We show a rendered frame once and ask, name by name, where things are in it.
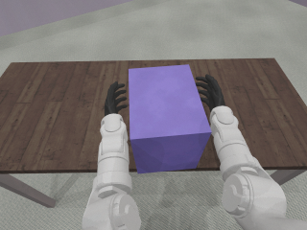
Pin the right robot hand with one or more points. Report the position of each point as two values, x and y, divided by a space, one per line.
214 95

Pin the robot right upper arm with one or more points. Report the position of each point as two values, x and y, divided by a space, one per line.
258 203

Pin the left robot hand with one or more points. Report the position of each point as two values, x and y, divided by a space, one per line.
111 101

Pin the left robot forearm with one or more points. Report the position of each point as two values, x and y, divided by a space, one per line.
113 173

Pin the right robot forearm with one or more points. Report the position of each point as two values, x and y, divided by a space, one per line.
230 145

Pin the table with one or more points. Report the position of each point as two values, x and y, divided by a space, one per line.
51 114

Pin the robot left upper arm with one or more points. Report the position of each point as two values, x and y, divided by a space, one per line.
115 212

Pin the carton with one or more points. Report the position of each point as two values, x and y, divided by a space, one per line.
168 125

